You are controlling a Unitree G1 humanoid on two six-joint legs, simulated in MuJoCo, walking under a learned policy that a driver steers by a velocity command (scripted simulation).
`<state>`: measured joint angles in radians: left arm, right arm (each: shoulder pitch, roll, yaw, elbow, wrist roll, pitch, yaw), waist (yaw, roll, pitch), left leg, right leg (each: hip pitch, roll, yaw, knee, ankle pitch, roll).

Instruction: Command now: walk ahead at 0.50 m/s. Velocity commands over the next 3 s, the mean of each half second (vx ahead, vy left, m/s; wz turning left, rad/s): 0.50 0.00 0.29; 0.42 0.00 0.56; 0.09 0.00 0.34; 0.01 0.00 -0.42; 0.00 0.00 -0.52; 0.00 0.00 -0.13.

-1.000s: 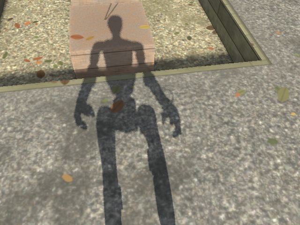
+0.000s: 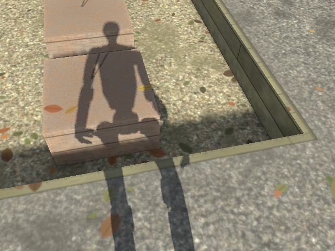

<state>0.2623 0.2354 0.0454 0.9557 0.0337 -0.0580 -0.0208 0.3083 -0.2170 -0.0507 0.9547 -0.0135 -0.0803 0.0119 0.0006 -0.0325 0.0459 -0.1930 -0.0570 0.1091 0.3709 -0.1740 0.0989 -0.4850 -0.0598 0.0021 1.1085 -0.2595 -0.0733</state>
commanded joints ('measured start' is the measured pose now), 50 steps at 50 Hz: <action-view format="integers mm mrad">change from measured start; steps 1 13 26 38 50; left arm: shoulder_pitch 36 -316 27 173 74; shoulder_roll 28 39 42 119 104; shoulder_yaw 5 -6 16 32 33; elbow -30 -161 -88 -54 -199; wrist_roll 5 -16 -16 -11 0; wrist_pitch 16 -4 -53 -36 37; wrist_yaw -9 -1 44 45 43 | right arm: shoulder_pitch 63 218 81 -294 -76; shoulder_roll -99 -116 -32 -38 -131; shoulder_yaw -15 -9 -30 -6 -45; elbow -8 46 -78 -271 -223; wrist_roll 6 -9 -20 -24 17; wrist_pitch -27 -1 77 92 81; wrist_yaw -3 -22 2 43 -31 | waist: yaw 26 -54 -26 39 22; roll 84 107 -47 -45 46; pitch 13 47 -26 65 -89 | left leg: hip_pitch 30 216 -396 -432 46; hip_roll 263 255 140 122 241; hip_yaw -228 -261 -146 0 -345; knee -251 -117 828 359 -27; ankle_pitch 164 440 -89 78 670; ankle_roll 111 114 -30 6 185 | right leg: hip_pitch -104 -98 320 455 -87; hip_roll -50 18 -219 -243 -57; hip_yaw -2 -41 75 -191 17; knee -42 -510 -927 -875 138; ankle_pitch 90 189 224 406 -128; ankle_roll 24 55 -68 -69 121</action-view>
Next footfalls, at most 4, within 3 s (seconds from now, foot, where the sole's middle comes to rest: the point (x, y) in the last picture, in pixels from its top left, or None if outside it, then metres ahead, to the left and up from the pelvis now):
0.34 right None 0.36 -0.11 -0.78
0.88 left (127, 239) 0.54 0.16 -0.78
1.48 right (159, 208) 0.67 0.04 -0.78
1.86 left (114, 240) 0.53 0.21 -0.78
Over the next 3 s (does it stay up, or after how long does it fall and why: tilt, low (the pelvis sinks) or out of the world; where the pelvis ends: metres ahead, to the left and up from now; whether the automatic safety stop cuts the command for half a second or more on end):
stays up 0.51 0.10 0.00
